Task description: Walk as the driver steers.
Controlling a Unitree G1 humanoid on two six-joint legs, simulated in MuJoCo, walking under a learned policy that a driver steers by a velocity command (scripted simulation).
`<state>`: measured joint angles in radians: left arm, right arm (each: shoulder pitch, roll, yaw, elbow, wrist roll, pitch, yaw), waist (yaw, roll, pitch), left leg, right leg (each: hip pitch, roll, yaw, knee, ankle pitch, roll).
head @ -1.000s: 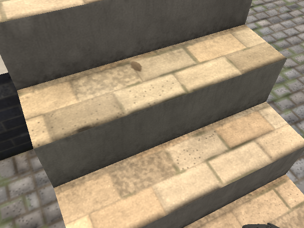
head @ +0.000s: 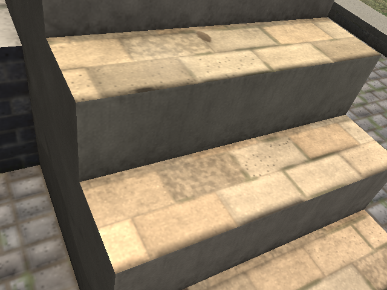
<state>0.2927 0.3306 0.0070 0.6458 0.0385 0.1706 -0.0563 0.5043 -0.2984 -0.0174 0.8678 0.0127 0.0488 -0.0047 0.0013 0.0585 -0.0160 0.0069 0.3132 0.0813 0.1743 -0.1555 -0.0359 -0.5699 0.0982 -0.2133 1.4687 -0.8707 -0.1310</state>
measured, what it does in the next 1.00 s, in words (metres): stands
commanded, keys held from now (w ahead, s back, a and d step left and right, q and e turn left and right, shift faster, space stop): shift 0.30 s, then w+shift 0.70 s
